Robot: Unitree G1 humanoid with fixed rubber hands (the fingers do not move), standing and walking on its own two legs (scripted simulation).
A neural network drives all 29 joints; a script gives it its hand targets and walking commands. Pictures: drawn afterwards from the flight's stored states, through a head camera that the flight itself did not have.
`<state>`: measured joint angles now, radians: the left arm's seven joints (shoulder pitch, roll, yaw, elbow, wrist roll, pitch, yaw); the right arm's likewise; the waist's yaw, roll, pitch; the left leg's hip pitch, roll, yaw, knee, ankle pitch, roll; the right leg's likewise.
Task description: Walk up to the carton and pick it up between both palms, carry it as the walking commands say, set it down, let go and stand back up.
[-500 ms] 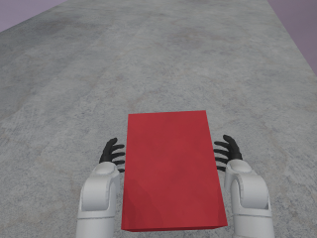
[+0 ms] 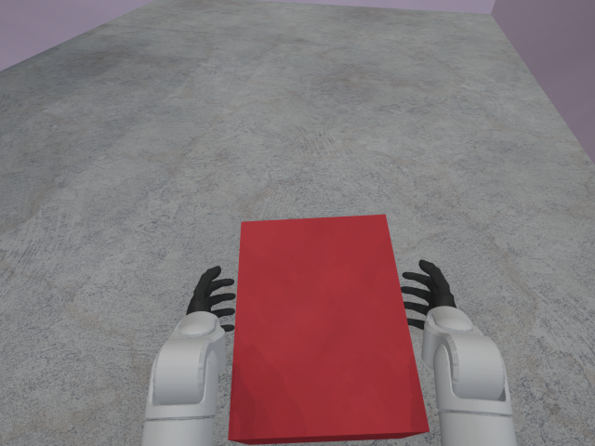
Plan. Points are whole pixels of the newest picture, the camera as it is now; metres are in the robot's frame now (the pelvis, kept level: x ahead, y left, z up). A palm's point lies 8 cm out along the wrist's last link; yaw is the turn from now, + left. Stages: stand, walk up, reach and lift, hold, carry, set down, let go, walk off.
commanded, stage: carry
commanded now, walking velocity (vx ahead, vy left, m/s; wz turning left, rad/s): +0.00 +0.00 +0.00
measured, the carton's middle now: (319, 327) +0.31 +0.00 -0.01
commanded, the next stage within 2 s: none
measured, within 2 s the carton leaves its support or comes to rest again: neither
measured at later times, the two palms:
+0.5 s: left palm (201, 324) +0.26 +0.16 +0.07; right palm (436, 321) +0.27 -0.14 +0.07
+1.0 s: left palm (200, 322) +0.26 +0.16 +0.07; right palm (439, 321) +0.27 -0.14 +0.08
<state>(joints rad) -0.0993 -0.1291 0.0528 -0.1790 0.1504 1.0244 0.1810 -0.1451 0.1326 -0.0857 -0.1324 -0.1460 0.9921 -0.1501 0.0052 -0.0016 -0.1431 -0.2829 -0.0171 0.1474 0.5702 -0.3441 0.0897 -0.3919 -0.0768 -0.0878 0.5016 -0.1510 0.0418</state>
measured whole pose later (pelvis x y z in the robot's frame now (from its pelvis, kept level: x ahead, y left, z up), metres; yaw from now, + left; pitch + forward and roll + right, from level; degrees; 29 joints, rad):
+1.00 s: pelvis +0.00 +0.00 +0.00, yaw +0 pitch +3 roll -1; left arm -0.09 -0.13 0.05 -0.20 0.15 1.01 0.18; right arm -0.12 0.13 -0.08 -0.17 -0.14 0.99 -0.15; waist 0.00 0.00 -0.13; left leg -0.29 -0.02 0.15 0.58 -0.35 0.10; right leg -0.40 -0.08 -0.08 0.50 -0.15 0.05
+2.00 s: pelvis +0.00 +0.00 +0.00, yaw +0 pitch +3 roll -1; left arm -0.08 -0.13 0.05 -0.16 0.15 0.97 0.17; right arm -0.10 0.13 -0.07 -0.15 -0.15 0.95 -0.15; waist 0.00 0.00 -0.13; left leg -0.29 -0.02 0.15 0.57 -0.34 0.09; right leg -0.39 -0.08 -0.09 0.50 -0.14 0.04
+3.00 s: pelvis +0.00 +0.00 +0.00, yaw +0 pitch +3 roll -1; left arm -0.13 -0.13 0.08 -0.04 0.18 0.99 0.14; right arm -0.15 0.13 -0.10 -0.04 -0.19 0.97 -0.13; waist -0.01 0.01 -0.17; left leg -0.29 -0.02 0.15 0.57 -0.34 0.09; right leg -0.40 -0.08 -0.08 0.50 -0.14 0.04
